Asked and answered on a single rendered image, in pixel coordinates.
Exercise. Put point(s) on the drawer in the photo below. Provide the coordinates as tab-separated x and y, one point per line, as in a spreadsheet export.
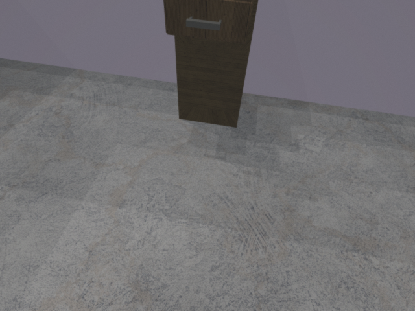
235	16

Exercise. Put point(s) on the handle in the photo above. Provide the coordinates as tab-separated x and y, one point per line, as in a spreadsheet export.
210	43
202	24

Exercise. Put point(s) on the cabinet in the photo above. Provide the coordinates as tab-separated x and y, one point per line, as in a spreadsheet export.
210	80

